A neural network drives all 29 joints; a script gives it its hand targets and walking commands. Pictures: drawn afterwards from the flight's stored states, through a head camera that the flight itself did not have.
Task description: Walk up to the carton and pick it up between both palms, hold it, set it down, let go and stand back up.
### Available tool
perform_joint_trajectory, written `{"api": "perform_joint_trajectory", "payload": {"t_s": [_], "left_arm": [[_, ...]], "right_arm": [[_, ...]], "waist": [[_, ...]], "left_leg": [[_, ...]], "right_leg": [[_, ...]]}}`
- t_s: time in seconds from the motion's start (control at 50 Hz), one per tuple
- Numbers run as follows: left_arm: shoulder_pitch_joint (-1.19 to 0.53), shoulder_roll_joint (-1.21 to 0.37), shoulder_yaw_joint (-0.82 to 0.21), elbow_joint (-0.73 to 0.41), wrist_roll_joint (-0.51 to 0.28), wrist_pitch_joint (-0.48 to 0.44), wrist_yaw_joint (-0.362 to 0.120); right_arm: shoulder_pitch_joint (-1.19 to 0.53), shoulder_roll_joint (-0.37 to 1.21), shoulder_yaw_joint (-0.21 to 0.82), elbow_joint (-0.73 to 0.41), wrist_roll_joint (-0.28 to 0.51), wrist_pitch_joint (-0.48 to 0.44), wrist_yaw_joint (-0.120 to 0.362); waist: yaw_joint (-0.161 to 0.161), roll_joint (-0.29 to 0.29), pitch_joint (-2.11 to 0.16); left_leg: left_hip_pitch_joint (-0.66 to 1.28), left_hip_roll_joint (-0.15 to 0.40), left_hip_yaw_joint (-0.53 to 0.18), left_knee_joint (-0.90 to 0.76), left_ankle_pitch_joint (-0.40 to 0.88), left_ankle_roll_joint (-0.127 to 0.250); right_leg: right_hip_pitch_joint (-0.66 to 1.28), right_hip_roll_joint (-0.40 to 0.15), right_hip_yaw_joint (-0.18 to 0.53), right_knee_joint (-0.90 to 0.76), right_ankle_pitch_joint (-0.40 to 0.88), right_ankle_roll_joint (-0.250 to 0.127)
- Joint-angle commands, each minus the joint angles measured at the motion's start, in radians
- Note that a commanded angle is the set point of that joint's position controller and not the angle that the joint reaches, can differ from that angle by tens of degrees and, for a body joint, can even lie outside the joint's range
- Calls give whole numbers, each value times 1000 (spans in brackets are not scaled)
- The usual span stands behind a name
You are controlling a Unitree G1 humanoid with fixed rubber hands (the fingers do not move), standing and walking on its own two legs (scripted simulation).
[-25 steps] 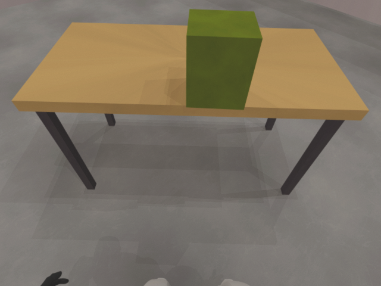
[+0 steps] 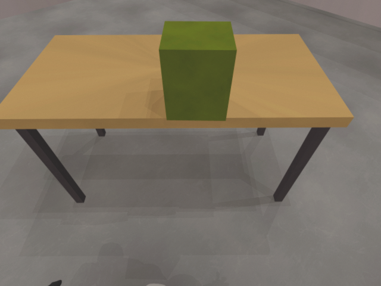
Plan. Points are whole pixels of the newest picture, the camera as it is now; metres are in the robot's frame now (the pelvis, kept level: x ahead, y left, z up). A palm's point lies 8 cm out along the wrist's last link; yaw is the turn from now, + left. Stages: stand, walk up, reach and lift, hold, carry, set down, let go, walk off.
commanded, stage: walk up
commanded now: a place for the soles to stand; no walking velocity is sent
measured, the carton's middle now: (196, 73) +0.71 +0.02 +0.06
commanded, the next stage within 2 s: none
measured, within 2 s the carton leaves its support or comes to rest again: neither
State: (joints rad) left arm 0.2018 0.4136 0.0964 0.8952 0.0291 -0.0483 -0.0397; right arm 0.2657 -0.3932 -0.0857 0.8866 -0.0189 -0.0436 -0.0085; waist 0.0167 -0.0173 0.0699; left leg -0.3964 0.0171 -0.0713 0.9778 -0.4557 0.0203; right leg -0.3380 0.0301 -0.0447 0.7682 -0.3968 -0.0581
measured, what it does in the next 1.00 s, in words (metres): walks ahead: left foot, then right foot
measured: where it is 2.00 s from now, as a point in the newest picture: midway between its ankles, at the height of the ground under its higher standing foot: (190, 262)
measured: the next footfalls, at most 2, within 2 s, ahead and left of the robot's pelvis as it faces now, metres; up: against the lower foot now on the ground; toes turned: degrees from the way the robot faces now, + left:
left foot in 0.32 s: +0.18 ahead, +0.16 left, +0.00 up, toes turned -1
right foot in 0.62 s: +0.23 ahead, -0.09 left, +0.00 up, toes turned +0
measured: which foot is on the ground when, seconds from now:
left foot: up 0.00-0.30, down 0.32-0.62, up 0.64-0.92, down 0.94-1.00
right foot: down 0.00-0.36, up 0.38-0.60, down 0.62-0.98, up 1.00-1.00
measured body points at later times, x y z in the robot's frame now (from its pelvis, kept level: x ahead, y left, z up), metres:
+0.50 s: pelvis +0.14 +0.02 +0.01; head +0.17 +0.02 +0.45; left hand +0.18 +0.35 -0.10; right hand +0.25 -0.30 -0.10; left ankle +0.14 +0.15 -0.71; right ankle +0.09 -0.09 -0.66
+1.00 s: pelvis +0.26 +0.02 +0.00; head +0.32 +0.02 +0.44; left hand +0.29 +0.36 -0.11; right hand +0.40 -0.28 -0.12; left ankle +0.29 +0.17 -0.71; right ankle +0.19 -0.09 -0.69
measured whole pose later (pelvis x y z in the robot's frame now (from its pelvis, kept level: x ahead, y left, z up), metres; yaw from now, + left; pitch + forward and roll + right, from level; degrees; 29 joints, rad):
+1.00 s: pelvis +0.26 +0.02 +0.00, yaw +3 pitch -1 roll +0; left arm 0.28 0.40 0.10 0.84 0.02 -0.08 -0.03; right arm 0.17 -0.40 -0.07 0.87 -0.01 -0.08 0.01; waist 0.07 0.02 0.15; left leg -0.41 0.01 -0.06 0.78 -0.33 -0.01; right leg -0.26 -0.01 -0.03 0.90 -0.52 -0.03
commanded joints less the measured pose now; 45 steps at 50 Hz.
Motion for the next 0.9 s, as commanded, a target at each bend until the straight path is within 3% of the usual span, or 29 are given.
{"api": "perform_joint_trajectory", "payload": {"t_s": [0.0, 0.04, 0.08, 0.16, 0.2, 0.22, 0.26, 0.28, 0.3, 0.32, 0.34, 0.36, 0.38, 0.42, 0.44, 0.5, 0.52, 0.56, 0.58, 0.6, 0.62, 0.64, 0.68, 0.72, 0.74, 0.78, 0.82, 0.84, 0.88], "left_arm": [[127, 284, 90, -42, -8, -63, 34], [141, 255, 70, -26, -19, -66, 35], [173, 229, 56, -45, -18, -63, 35], [241, 281, 71, -48, -22, -56, 46], [194, 252, 54, -55, -10, -47, 38], [201, 234, 44, -59, -14, -48, 38], [175, 252, 46, -77, -27, -39, 42], [113, 256, 36, -103, -32, -36, 44], [102, 193, 18, -124, -40, -36, 45], [116, 125, -4, -151, -54, -42, 38], [52, 197, 6, -159, -54, -34, 41], [-8, 226, 6, -138, -39, -23, 42], [24, 225, 6, -125, -47, -26, 33], [40, 211, 30, -133, -38, -33, 21], [61, 201, 24, -115, -31, -29, 11], [64, 195, 43, -145, -28, -36, 7], [100, 194, 50, -137, -25, -37, 9], [311, 213, 76, -66, -20, -48, 23], [414, 335, 108, -34, 3, -68, 39], [348, 366, 98, -74, 1, -74, 41], [246, 354, 85, -93, -17, -65, 37], [190, 326, 81, -90, -21, -66, 41], [174, 274, 75, -96, -16, -63, 46], [209, 261, 72, -83, -15, -61, 47], [210, 262, 63, -91, -15, -57, 48], [236, 234, 57, -89, -22, -50, 45], [228, 274, 60, -86, -15, -46, 46], [254, 266, 67, -96, -16, -44, 50], [175, 259, 52, -116, -23, -34, 44]], "right_arm": [[-29, -279, -49, -58, 15, -18, 25], [3, -218, -30, -47, 24, -18, 30], [-59, -224, -27, -79, 25, -16, 28], [-199, -196, -21, -142, 12, -12, 28], [-189, -183, -23, -145, 22, -23, 36], [-187, -185, -15, -149, 25, -27, 38], [-112, -171, -26, -110, 11, -35, 37], [14, -194, -42, -86, 11, -46, 28], [187, -256, -70, -31, -14, -58, 17], [275, -357, -99, -33, -30, -66, 4], [236, -394, -103, -53, 10, -52, 1], [168, -350, -96, -57, 46, -51, 3], [116, -336, -71, -67, 42, -47, 1], [45, -305, -60, -68, 17, -43, 2], [18, -275, -53, -66, 15, -47, 5], [32, -290, -47, -66, 5, -45, 14], [-3, -314, -57, -85, 4, -43, 18], [-142, -253, -39, -117, 13, -28, 12], [-112, -115, 6, -126, 26, -31, 15], [-64, -140, 9, -125, 25, -31, 2], [-75, -230, -18, -90, 27, -17, -2], [-68, -235, -25, -84, 33, -24, 0], [-72, -256, -26, -72, 28, -19, 9], [-90, -219, -13, -90, 17, -20, 12], [-124, -213, -15, -96, 30, -21, 11], [-171, -215, -19, -128, 20, -18, 18], [-235, -195, -19, -157, 19, -22, 22], [-241, -197, -21, -156, 23, -27, 24], [-152, -182, -19, -138, 22, -43, 15]], "waist": [[33, 82, 70], [20, -53, 13], [43, -161, 3], [89, -81, 33], [78, -199, 29], [88, -148, 52], [36, -133, -51], [-46, -89, -127], [-114, 98, -224], [-154, 278, -347], [-162, 205, -301], [-132, 91, -134], [-95, 73, -31], [-40, 159, 64], [-39, 117, 38], [-47, 213, -3], [-16, 239, -13], [124, 148, -79], [179, -215, -86], [87, -174, -80], [50, 13, -37], [32, 35, 32], [21, -104, -8], [44, -90, 12], [60, -162, -9], [82, -144, -22], [98, -199, 25], [122, -156, 9], [52, -162, -31]], "left_leg": [[-464, 14, -87, 155, 126, 20], [-334, 22, -17, 92, 155, 14], [-369, -3, -26, 41, 109, 2], [-350, 14, 32, -44, 65, -11], [-300, 23, 112, -207, 75, 5], [-279, 20, 145, -273, 73, -3], [-84, -27, 199, -347, 108, 30], [163, -35, 177, -502, 232, 54], [478, -13, 50, -514, 303, 103], [709, 251, -412, -478, 386, 243], [715, 376, -678, -583, 303, 370], [521, 364, -616, -606, 207, 334], [434, 330, -537, -611, 259, 319], [212, 272, -416, -587, 312, 275], [200, 230, -383, -568, 316, 267], [237, 213, -284, -497, 526, 259], [188, 240, -321, -453, 469, 242], [-48, 151, -159, -163, 441, 150], [-260, -56, -54, 175, 282, 64], [-394, -123, -29, 237, -84, 19], [-385, -50, -62, 260, -98, 17], [-377, -30, -76, 275, -56, 14], [-330, -10, -31, 218, 12, 19], [-326, -3, -5, 160, 48, 11], [-300, 28, 49, 73, -3, 6], [-309, 26, 67, -11, 24, 8], [-323, 35, 109, -105, -33, -10], [-331, 32, 116, -168, -20, -9], [-199, 0, 158, -316, 32, 14]], "right_leg": [[390, -345, 567, -558, -193, 34], [352, -278, 344, -457, 347, 51], [454, -272, 334, -392, 521, -5], [456, -337, 325, -383, 639, -76], [402, -261, 207, -342, 645, -99], [402, -255, 202, -295, 665, -92], [359, -257, 186, -166, 851, -52], [256, -208, 87, -8, 855, -38], [52, -157, 67, 260, 722, -12], [-216, -37, 38, 512, 351, 46], [-426, 36, 42, 541, -197, 50], [-423, -53, 137, 541, -140, 12], [-417, -64, 108, 509, -100, 15], [-275, -96, 133, 346, -153, 29], [-242, -97, 107, 245, -149, 19], [-184, -90, 58, 96, -154, 43], [-114, -107, 95, -15, -120, 43], [299, -85, 118, -295, 29, 28], [464, -255, 421, -429, 54, 37], [487, -462, 726, -491, 139, -38], [377, -478, 710, -506, 102, -104], [342, -443, 661, -483, 289, -66], [388, -312, 431, -377, 518, -50], [428, -291, 339, -323, 737, -58], [389, -300, 308, -319, 711, -118], [434, -276, 349, -301, 714, -93], [395, -325, 345, -298, 698, -158], [429, -305, 336, -287, 710, -142], [406, -276, 238, -169, 770, -146]]}}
